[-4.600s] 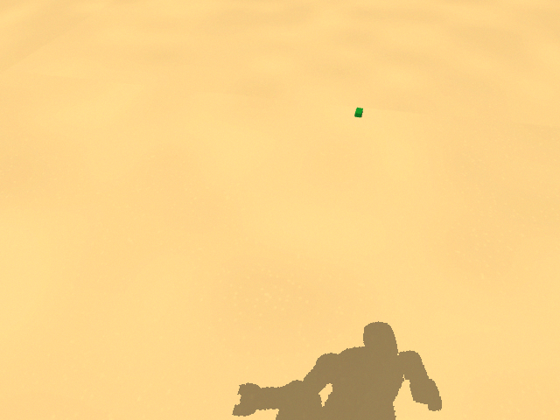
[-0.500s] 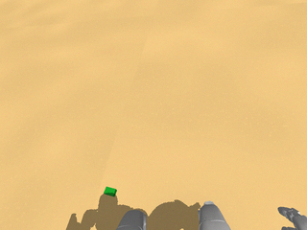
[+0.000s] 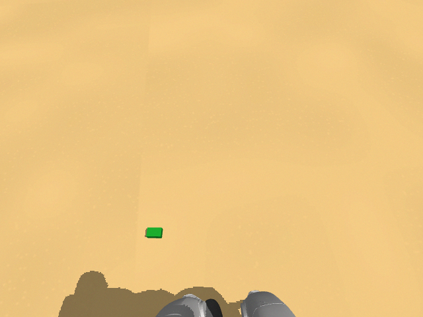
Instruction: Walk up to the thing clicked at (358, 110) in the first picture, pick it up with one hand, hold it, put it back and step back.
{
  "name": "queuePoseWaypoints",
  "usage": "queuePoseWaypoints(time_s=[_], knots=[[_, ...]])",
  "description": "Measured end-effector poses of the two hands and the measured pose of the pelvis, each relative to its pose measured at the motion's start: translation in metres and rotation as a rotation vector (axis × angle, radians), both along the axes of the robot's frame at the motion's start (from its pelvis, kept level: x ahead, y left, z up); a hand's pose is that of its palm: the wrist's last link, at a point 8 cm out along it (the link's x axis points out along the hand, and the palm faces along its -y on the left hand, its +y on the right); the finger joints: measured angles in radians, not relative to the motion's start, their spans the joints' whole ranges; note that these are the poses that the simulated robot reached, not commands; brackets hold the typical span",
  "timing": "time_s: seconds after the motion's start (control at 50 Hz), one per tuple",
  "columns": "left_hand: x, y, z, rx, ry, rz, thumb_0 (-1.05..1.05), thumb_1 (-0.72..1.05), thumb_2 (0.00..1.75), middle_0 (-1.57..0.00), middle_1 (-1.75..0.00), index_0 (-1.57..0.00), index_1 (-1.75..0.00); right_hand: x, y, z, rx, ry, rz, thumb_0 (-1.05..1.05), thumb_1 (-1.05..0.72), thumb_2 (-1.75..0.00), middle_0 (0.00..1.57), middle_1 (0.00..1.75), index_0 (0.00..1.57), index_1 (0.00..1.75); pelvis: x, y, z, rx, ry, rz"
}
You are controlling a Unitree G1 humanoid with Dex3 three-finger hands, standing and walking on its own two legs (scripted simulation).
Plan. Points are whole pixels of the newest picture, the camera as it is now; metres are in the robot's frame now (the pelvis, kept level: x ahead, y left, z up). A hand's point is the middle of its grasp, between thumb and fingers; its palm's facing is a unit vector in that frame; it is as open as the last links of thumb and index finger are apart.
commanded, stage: walk up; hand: left
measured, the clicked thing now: (154, 232) +0.50 +0.26 -0.73
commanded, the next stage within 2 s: none
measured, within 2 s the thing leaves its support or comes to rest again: neither
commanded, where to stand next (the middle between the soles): +0.08 +0.03 m, yaw -5 degrees
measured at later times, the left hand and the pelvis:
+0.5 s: hand out of the picture +0.04 +0.45 -0.17, palm faces -0.03 -0.92 -0.40, open 7.4 cm; pelvis -0.06 +0.15 -0.01, yaw -3 degrees
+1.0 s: hand out of the picture +0.11 +0.29 -0.14, palm faces -0.15 -0.91 -0.39, open 7.4 cm; pelvis +0.00 +0.04 -0.01, yaw -9 degrees
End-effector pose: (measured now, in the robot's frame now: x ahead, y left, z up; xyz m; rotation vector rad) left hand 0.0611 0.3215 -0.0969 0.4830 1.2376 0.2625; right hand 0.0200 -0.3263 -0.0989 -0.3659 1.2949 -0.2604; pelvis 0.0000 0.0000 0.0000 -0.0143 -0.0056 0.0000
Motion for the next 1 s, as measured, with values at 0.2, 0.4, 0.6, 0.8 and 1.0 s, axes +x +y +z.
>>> queuePoseWaypoints(time_s=[0.2,0.4,0.6,0.8,1.0], knots=[[-0.05,0.09,0.03,0.102,-0.091,0.034,0.01,0.9,0.9,-0.22,-0.3,-0.21,-0.31,0.009,0.076,0.0,0.063,-0.142,0.036,0.0,-0.91,-0.89,0.21,0.3,0.2,0.3,-0.044,0.072,0.007,0.011,-0.035,-0.016],[-0.03,0.177,-0.011,-0.002,-0.171,-0.019,0.01,0.91,0.9,-0.21,-0.3,-0.2,-0.3,-0.04,0.144,-0.005,-0.066,-0.185,0.005,0.0,-0.9,-0.89,0.21,0.3,0.21,0.3,-0.054,0.149,-0.022,0.047,-0.078,-0.038],[-0.037,0.155,-0.043,-0.167,0.001,-0.014,0.01,0.91,0.9,-0.21,-0.3,-0.2,-0.3,-0.111,0.117,0.036,-0.234,0.021,-0.072,0.0,-0.9,-0.89,0.22,0.3,0.21,0.3,-0.055,0.136,-0.012,0.025,-0.07,-0.075],[0.007,0.076,-0.045,-0.144,0.027,-0.067,0.01,0.91,0.9,-0.21,-0.3,-0.2,-0.3,-0.082,0.024,0.01,-0.257,0.055,-0.043,0.0,-0.9,-0.89,0.21,0.3,0.21,0.3,-0.033,0.072,-0.03,-0.009,-0.034,-0.129],[0.046,0.016,-0.005,-0.114,-0.054,-0.115,0.01,0.9,0.9,-0.21,-0.3,-0.21,-0.3,0.027,0.033,-0.011,-0.048,-0.169,-0.034,0.0,-0.9,-0.89,0.21,0.3,0.2,0.3,-0.001,0.04,-0.005,0.027,-0.013,-0.154]])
